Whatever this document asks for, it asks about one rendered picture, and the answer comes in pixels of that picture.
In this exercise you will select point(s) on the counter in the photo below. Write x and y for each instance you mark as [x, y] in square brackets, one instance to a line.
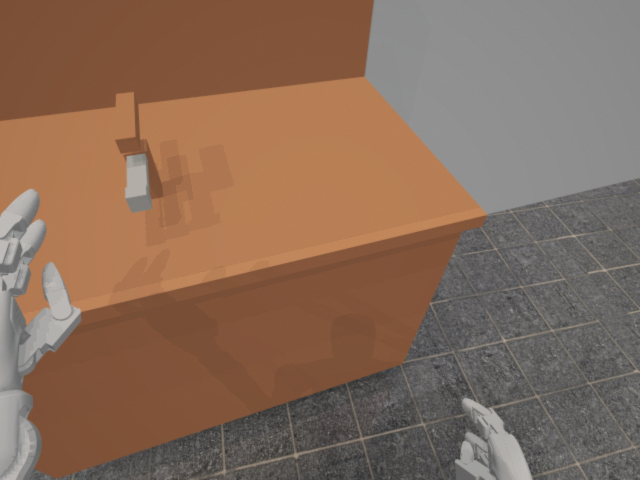
[299, 227]

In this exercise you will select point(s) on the robot left forearm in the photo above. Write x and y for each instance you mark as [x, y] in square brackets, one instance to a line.
[20, 440]

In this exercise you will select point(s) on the tap lever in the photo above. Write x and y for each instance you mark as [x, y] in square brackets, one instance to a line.
[137, 192]

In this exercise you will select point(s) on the left robot hand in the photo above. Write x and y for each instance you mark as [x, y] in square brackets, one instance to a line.
[19, 242]

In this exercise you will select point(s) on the right robot hand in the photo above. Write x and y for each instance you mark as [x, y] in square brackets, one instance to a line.
[500, 459]

